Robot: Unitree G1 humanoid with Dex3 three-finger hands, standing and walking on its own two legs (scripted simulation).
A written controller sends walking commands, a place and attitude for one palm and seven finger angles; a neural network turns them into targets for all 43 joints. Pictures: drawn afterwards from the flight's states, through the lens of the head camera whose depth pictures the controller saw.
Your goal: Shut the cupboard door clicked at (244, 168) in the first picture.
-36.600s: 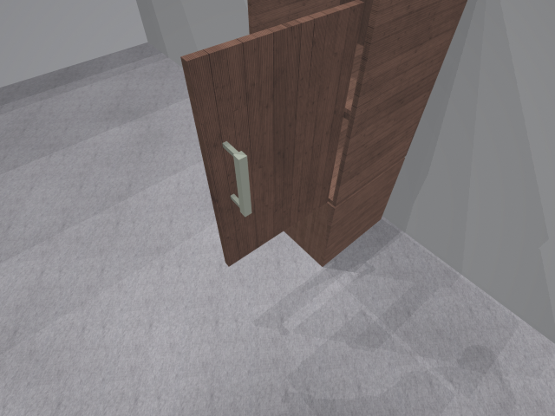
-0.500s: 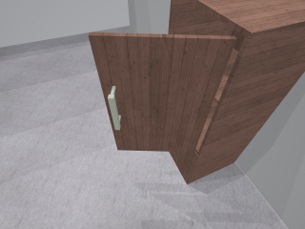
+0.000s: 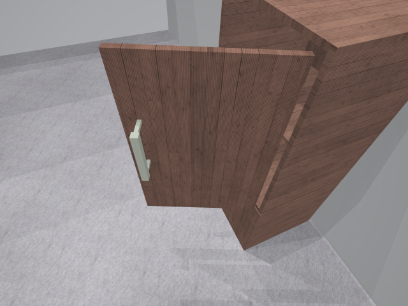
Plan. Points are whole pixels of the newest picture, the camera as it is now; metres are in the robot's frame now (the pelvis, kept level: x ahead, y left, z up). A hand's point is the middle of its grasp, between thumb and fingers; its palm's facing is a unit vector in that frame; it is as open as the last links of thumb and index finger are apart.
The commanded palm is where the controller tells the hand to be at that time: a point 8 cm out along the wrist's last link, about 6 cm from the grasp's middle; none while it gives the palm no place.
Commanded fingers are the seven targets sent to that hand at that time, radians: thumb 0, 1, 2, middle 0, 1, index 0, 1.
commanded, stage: come to a stop and stand still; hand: left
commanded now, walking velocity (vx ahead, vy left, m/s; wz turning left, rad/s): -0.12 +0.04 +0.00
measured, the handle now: (142, 152) +0.45 +0.18 +0.00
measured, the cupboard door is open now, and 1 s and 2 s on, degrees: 65 65 65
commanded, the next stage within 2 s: look again from close up in 0.74 s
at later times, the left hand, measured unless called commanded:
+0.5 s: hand out of the picture +0.02 +0.21 -0.16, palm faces +0.01 -0.97 -0.24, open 7.3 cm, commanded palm none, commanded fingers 0.00 0.90 0.90 -0.20 -0.30 -0.20 -0.30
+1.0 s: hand out of the picture -0.02 +0.22 -0.17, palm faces -0.02 -0.97 -0.23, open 7.3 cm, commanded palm none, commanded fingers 0.00 0.90 0.90 -0.20 -0.30 -0.20 -0.30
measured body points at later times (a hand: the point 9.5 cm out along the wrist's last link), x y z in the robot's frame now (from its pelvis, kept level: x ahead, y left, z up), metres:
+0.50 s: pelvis -0.04 +0.02 +0.00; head -0.03 +0.02 +0.45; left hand +0.02 +0.26 -0.14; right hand +0.02 -0.21 -0.15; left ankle -0.04 +0.13 -0.73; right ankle -0.05 -0.09 -0.73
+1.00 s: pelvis -0.03 +0.03 +0.01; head +0.00 +0.02 +0.46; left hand -0.01 +0.27 -0.15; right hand -0.02 -0.21 -0.15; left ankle -0.04 +0.13 -0.73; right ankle -0.05 -0.09 -0.73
